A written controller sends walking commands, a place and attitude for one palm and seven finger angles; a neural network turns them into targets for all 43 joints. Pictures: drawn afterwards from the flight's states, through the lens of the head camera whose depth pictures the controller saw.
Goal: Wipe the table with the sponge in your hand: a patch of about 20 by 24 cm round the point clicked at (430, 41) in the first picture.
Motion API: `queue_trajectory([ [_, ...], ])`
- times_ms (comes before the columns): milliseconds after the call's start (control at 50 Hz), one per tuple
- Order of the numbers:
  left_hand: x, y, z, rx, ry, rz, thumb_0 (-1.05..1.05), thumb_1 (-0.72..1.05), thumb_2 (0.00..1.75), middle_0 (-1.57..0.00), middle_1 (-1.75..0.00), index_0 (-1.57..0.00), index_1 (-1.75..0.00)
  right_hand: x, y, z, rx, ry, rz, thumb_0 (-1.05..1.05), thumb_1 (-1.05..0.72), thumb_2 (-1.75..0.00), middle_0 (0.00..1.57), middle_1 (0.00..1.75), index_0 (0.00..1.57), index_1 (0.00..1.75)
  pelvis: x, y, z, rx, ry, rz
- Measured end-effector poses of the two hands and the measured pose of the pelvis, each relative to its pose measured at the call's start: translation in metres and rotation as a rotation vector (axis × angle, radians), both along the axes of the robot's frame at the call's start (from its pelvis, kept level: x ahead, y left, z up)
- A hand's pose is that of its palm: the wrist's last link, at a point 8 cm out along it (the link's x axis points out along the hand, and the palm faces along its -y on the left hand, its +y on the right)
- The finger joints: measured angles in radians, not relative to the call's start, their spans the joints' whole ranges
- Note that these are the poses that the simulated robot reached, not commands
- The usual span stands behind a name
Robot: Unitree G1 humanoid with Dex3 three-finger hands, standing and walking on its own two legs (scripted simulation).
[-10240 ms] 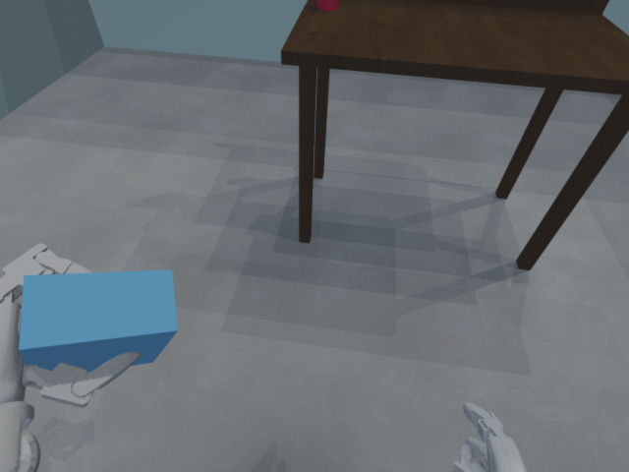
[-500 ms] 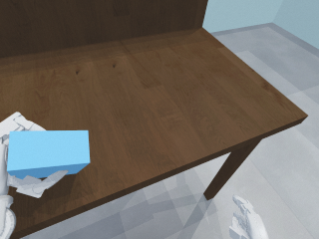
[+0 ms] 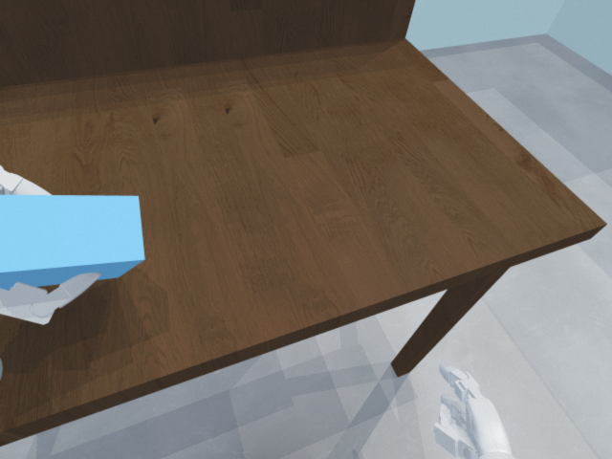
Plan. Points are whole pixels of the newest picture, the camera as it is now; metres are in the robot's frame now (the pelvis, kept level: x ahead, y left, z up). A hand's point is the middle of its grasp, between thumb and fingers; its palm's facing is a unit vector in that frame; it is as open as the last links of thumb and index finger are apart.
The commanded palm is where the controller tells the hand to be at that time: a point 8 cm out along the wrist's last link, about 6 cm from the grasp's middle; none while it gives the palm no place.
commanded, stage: come to a stop and stand still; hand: left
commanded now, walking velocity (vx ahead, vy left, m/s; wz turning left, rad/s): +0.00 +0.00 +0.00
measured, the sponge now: (84, 244) +0.26 +0.26 +0.17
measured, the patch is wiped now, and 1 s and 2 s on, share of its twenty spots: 0.00 0.00 0.00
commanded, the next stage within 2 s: look again from close up in 0.76 s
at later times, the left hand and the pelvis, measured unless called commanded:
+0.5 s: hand (65, 287) +0.22 +0.26 +0.16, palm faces +0.41 -0.85 -0.32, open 9.7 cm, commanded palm +0.16 +0.29 +0.18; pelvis +0.00 +0.01 +0.00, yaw +0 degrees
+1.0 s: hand (56, 285) +0.22 +0.27 +0.16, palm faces +0.41 -0.85 -0.34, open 9.7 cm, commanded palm +0.16 +0.30 +0.18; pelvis +0.01 +0.02 +0.00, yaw +1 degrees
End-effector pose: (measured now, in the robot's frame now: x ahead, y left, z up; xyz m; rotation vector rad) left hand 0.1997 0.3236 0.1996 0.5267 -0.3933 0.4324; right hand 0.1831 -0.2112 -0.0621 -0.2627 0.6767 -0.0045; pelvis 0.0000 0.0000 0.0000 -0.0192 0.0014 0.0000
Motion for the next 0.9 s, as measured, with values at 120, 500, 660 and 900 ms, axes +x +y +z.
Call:
queue_trajectory([
  [120, -0.013, -0.041, -0.026, -0.071, 0.12, -0.138, -0.01, -0.47, 1.03, -0.78, -1.35, -0.78, -1.36, -0.019, -0.009, 0.0, 0.02, -0.026, -0.078, 0.01, -0.9, -0.9, 0.2, 0.3, 0.2, 0.3, -0.002, 0.006, -0.001, -0.001, -0.006, -0.008],
  [500, -0.021, -0.022, -0.032, -0.132, 0.086, -0.055, -0.01, -0.47, 1.03, -0.78, -1.35, -0.78, -1.36, -0.012, 0.001, 0.005, -0.024, -0.012, -0.052, 0.01, -0.9, -0.9, 0.2, 0.3, 0.2, 0.3, 0.002, 0.009, 0.002, -0.013, -0.014, 0.008],
  [660, -0.016, -0.019, -0.03, -0.119, 0.106, -0.071, -0.01, -0.47, 1.03, -0.78, -1.35, -0.78, -1.36, 0.006, 0.014, 0.01, -0.006, -0.039, -0.035, 0.01, -0.9, -0.9, 0.2, 0.3, 0.2, 0.3, 0.006, 0.013, 0.002, -0.01, -0.014, 0.009],
  [900, -0.019, -0.014, -0.03, -0.131, 0.113, -0.052, -0.01, -0.47, 1.03, -0.78, -1.35, -0.78, -1.36, 0.003, 0.015, 0.006, -0.01, -0.004, -0.043, 0.01, -0.9, -0.9, 0.2, 0.3, 0.2, 0.3, 0.007, 0.016, 0.002, -0.011, -0.016, 0.012],
])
